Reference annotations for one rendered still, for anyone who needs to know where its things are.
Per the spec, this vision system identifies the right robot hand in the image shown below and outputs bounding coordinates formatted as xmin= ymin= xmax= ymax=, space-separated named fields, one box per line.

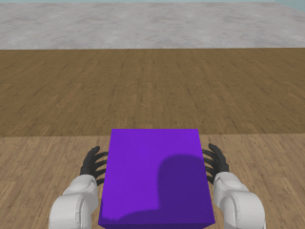
xmin=201 ymin=143 xmax=230 ymax=186

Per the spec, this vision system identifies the left robot hand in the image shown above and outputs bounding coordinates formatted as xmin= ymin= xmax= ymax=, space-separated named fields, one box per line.
xmin=79 ymin=146 xmax=109 ymax=187

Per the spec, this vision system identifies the carton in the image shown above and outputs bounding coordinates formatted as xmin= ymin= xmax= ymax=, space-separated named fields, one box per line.
xmin=98 ymin=129 xmax=215 ymax=229

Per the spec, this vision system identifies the robot right forearm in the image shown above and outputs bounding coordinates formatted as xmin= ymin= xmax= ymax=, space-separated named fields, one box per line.
xmin=213 ymin=172 xmax=266 ymax=229

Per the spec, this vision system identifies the robot left forearm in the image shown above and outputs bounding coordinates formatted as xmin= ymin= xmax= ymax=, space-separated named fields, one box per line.
xmin=49 ymin=175 xmax=99 ymax=229

